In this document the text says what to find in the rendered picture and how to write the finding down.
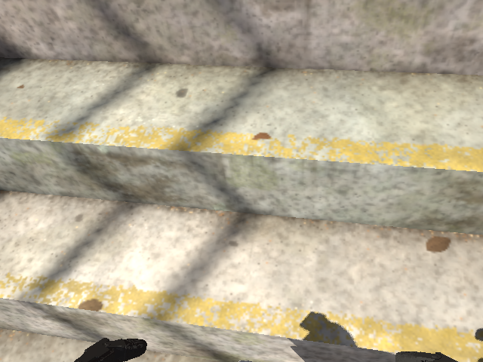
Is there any left robot hand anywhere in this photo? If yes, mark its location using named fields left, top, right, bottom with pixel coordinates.
left=74, top=338, right=147, bottom=362

